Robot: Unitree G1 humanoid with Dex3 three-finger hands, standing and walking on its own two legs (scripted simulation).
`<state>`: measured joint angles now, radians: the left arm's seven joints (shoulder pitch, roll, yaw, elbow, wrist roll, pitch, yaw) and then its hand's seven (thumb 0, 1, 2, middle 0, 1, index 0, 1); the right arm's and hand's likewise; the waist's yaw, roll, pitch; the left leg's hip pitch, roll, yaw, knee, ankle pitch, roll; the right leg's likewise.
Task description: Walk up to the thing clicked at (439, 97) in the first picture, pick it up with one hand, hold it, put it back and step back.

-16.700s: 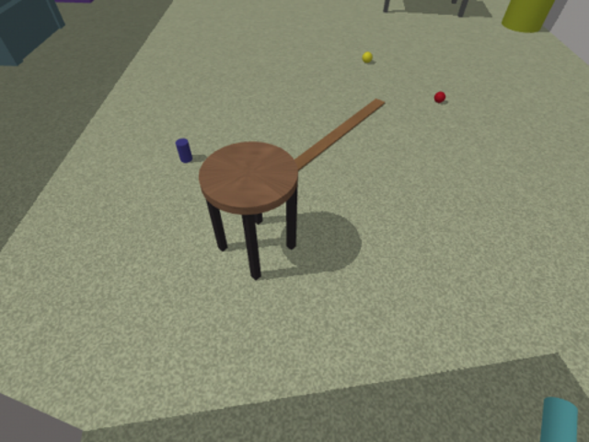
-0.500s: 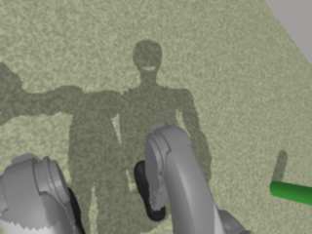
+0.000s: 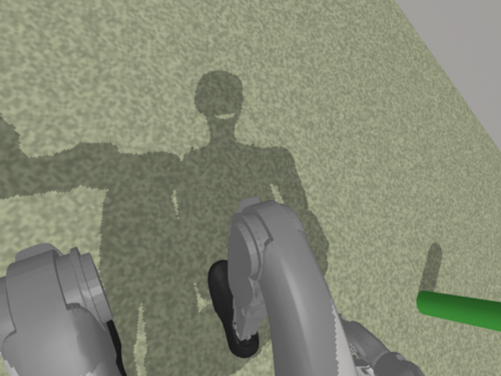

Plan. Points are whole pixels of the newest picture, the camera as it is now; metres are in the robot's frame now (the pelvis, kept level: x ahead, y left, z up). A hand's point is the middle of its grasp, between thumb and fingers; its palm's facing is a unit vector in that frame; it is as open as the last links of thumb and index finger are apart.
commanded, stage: close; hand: left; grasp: from above
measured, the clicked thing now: out of the picture +0.42 +0.35 -0.26
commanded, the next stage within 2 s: settle in 1.50 s
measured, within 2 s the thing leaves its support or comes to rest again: leaves its support in 1.92 s
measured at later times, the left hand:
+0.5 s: hand out of the picture +0.42 +0.35 -0.24, palm faces -0.42 -0.19 -0.89, open 12.1 cm
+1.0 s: hand out of the picture +0.41 +0.34 -0.24, palm faces -0.40 -0.16 -0.90, open 9.4 cm
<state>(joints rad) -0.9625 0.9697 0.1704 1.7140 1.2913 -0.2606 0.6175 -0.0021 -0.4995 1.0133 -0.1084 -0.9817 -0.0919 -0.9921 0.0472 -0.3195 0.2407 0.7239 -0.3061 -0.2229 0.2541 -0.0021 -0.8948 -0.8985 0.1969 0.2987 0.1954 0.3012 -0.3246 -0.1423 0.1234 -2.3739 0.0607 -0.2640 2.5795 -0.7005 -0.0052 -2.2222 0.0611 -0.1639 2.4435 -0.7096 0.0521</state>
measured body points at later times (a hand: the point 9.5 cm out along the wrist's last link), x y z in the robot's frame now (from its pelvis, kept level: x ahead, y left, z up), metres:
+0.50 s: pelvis +0.00 +0.00 +0.00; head +0.26 +0.13 +0.34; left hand +0.43 +0.36 -0.19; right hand +0.07 -0.25 -0.06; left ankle +0.07 +0.13 -0.26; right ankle +0.10 -0.12 -0.26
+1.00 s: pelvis +0.00 +0.00 +0.00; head +0.25 +0.14 +0.35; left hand +0.43 +0.35 -0.19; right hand +0.09 -0.25 -0.06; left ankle +0.07 +0.13 -0.26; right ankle +0.10 -0.12 -0.26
